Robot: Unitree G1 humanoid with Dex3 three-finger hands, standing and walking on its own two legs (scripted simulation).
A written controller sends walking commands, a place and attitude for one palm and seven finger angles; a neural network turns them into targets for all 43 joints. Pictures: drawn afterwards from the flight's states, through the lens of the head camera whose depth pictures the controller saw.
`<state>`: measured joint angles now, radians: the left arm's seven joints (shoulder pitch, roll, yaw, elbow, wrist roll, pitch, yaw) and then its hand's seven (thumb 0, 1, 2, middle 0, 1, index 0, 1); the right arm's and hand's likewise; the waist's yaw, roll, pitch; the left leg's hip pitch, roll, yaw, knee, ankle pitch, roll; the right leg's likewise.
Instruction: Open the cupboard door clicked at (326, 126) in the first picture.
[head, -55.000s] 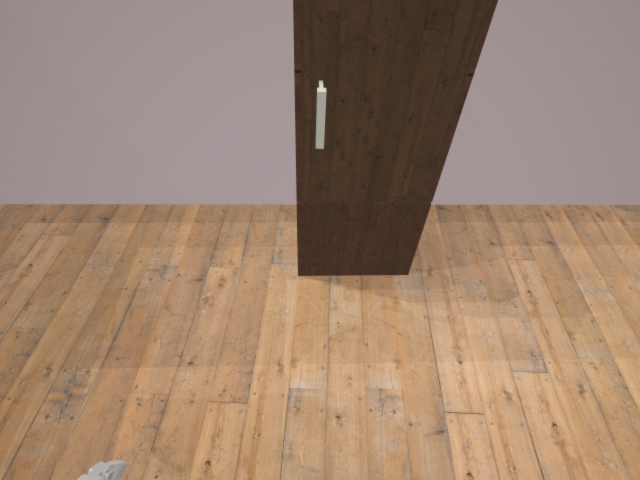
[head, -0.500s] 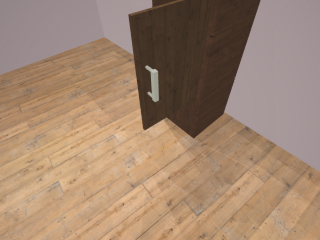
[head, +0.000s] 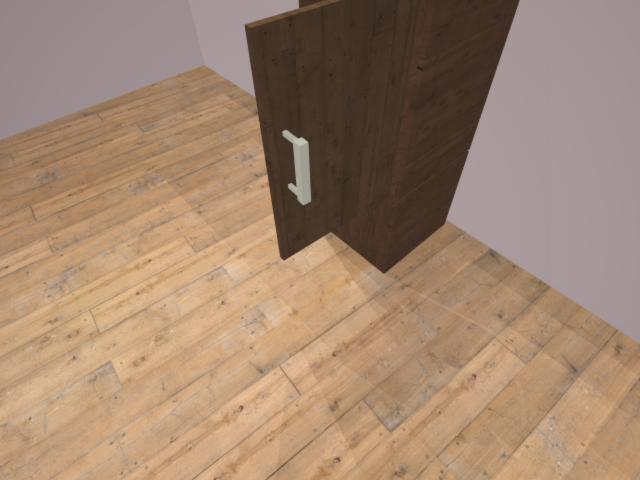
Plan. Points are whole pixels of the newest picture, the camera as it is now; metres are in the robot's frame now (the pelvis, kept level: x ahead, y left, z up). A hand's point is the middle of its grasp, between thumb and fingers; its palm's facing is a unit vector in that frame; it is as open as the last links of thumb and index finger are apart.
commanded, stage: look to check the result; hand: left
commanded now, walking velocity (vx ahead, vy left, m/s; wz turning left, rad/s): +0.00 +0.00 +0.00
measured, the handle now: (296, 168) +0.70 +0.09 -0.04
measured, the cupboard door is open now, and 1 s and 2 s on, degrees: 87 87 87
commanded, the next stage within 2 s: stand and wait in 0.32 s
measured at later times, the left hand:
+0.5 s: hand out of the picture +0.10 +0.22 -0.15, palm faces -0.01 -0.94 -0.34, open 7.4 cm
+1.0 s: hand out of the picture +0.10 +0.22 -0.16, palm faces -0.02 -0.94 -0.34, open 7.4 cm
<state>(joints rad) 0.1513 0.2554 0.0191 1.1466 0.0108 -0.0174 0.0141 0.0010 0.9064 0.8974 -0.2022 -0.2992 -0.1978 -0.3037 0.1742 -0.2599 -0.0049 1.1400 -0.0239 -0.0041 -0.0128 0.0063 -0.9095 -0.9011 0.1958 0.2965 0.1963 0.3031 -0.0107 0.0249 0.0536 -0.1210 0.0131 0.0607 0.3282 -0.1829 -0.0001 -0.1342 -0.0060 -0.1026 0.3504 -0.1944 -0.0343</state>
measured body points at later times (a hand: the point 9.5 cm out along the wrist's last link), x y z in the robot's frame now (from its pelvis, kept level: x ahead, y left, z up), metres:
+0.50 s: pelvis +0.02 -0.01 +0.00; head +0.03 -0.03 +0.45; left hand +0.10 +0.27 -0.13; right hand +0.08 -0.30 -0.15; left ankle +0.00 +0.12 -0.75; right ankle +0.00 -0.09 -0.75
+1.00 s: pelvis +0.03 -0.02 +0.00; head +0.04 -0.03 +0.45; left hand +0.10 +0.27 -0.13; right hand +0.08 -0.30 -0.15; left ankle +0.00 +0.12 -0.75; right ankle +0.00 -0.09 -0.75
